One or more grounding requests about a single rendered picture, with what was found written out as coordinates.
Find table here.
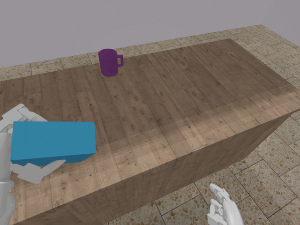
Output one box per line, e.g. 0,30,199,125
0,38,300,225

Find left robot forearm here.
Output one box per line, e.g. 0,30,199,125
0,180,16,225

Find left robot hand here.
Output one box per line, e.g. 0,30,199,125
0,104,66,184

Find sponge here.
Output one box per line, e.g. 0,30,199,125
10,121,96,166

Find right robot hand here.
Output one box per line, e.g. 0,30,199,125
207,183,244,225

